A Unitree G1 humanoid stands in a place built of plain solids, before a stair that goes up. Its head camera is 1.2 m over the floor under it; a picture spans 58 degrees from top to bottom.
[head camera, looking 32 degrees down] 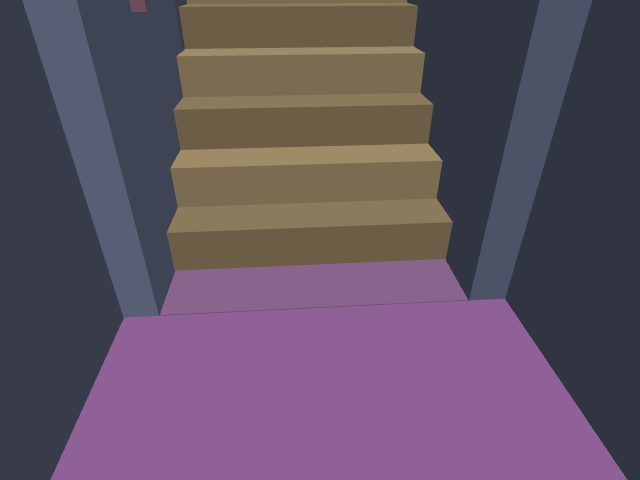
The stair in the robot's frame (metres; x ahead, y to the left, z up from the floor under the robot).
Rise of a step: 0.21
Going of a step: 0.24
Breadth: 1.30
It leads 4 degrees to the left of straight ahead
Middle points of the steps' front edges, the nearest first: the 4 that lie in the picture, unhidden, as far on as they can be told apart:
1.70 0.03 0.21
1.94 0.05 0.41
2.18 0.07 0.62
2.43 0.09 0.83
